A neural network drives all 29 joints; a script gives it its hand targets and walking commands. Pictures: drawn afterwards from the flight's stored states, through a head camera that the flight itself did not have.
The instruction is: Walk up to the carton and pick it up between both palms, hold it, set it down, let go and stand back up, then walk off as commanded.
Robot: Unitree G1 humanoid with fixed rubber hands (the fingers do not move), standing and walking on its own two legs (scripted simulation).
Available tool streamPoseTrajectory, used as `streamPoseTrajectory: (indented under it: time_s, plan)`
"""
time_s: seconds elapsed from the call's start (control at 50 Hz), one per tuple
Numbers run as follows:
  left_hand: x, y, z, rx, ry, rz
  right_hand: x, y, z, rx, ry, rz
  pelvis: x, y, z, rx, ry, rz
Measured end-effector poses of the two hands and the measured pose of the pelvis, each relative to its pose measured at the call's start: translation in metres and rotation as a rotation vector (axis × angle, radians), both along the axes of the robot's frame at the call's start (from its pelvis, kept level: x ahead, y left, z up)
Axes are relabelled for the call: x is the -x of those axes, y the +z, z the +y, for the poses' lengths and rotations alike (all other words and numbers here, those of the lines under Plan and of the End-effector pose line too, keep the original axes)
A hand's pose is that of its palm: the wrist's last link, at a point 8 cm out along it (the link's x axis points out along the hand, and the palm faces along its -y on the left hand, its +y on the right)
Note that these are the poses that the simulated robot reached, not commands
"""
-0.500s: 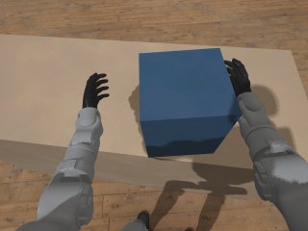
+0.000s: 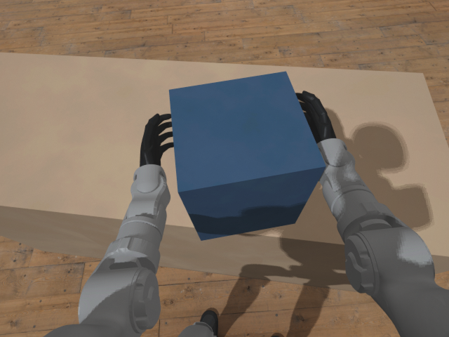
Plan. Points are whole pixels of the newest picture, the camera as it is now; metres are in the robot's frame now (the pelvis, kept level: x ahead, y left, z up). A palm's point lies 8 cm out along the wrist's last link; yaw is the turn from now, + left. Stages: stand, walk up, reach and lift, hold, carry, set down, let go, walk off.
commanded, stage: reach and lift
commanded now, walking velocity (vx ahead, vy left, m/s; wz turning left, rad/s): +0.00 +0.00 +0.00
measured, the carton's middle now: (239, 164) +0.41 +0.03 +0.00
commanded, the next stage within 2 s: none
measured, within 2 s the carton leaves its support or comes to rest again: leaves its support in 1.90 s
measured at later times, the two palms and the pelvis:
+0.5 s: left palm (145, 164) +0.38 +0.20 +0.04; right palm (310, 140) +0.44 -0.10 +0.05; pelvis +0.00 +0.01 +0.00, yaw -1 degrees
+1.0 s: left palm (145, 164) +0.38 +0.20 +0.04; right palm (309, 141) +0.44 -0.10 +0.05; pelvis +0.00 +0.01 +0.00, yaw -1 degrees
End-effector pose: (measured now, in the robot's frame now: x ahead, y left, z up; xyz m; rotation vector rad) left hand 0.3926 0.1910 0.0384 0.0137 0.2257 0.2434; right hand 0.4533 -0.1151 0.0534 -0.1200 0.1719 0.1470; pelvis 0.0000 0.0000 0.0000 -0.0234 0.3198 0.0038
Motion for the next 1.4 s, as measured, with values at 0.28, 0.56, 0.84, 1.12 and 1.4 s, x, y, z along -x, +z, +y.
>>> streamPoseTrajectory:
  time_s: [0.28,0.56,0.84,1.12,1.4]
  plan:
    - [0.007,-0.001,0.005,0.005,0.048,0.000,0.009,0.002,0.011,0.029,-0.010,-0.015,0.002,0.002,0.004,0.012,-0.004,-0.011]
    - [0.011,-0.002,0.012,0.015,0.063,-0.003,0.016,0.000,0.020,0.015,-0.026,-0.013,0.004,0.002,0.008,0.017,-0.004,-0.016]
    - [0.011,-0.002,0.011,0.011,0.069,0.000,0.017,-0.002,0.020,0.002,-0.032,-0.008,0.004,0.002,0.008,0.016,-0.005,-0.016]
    - [0.011,-0.002,0.011,0.009,0.070,-0.002,0.017,-0.002,0.020,0.001,-0.034,-0.010,0.004,0.002,0.008,0.016,-0.005,-0.016]
    - [0.012,-0.003,0.011,0.008,0.074,-0.011,0.018,-0.002,0.020,-0.003,-0.035,-0.017,0.004,0.002,0.008,0.016,-0.006,-0.016]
